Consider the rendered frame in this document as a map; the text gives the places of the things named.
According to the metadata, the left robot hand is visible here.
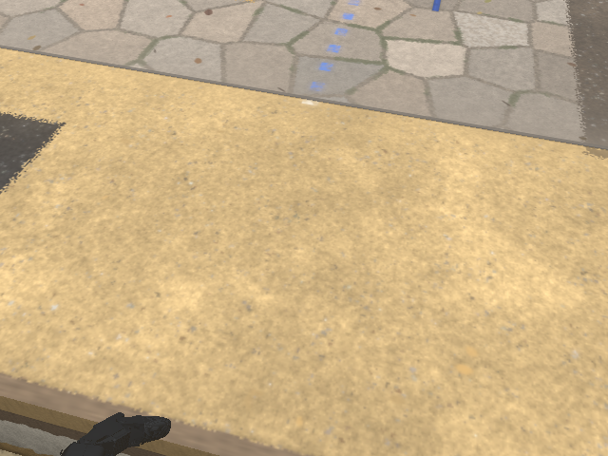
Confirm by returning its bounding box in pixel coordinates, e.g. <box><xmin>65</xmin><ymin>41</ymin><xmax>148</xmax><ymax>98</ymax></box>
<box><xmin>60</xmin><ymin>412</ymin><xmax>171</xmax><ymax>456</ymax></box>

